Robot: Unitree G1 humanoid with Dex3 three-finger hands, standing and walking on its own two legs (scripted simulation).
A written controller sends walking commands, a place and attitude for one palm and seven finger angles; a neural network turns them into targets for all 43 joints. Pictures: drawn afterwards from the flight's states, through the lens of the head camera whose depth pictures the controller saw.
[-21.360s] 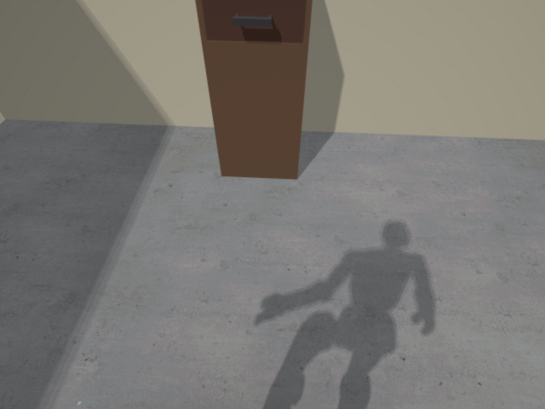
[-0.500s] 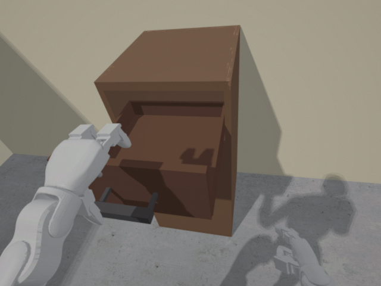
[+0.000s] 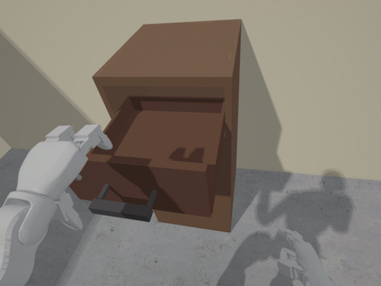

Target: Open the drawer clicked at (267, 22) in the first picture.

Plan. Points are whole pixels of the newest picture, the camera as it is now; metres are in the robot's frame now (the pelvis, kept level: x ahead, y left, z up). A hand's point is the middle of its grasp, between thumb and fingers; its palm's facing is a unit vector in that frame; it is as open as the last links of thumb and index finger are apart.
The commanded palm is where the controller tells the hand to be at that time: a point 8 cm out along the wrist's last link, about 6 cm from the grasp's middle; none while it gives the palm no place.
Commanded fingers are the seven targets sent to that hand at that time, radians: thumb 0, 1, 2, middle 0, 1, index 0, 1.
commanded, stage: draw the hand back to the body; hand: left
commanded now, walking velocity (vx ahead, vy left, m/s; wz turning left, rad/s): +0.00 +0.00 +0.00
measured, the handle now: (124, 200) +0.28 +0.20 +0.04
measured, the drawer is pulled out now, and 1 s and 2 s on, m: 0.29 0.29 0.29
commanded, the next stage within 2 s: step back with the hand held close in 1.32 s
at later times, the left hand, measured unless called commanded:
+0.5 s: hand (66, 175) +0.21 +0.21 +0.22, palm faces +0.33 -0.84 -0.43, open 13.5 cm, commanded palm +0.17 +0.26 +0.24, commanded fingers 0.00 -0.15 0.45 -0.28 -0.98 -0.28 -0.98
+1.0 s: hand (52, 173) +0.21 +0.24 +0.22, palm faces +0.41 -0.82 -0.40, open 9.7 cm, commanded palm +0.16 +0.29 +0.23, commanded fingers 0.00 0.73 0.82 -0.21 -0.41 -0.21 -0.41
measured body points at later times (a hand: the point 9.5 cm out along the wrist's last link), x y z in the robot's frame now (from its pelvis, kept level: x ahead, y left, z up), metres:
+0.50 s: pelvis +0.01 +0.01 +0.00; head +0.00 -0.01 +0.45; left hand +0.19 +0.25 +0.24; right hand +0.22 -0.18 -0.07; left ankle +0.02 +0.12 -0.74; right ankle -0.01 -0.09 -0.74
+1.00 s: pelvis +0.03 +0.01 +0.00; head +0.01 -0.01 +0.45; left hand +0.19 +0.28 +0.24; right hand +0.22 -0.21 -0.08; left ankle +0.02 +0.12 -0.74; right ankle -0.01 -0.09 -0.74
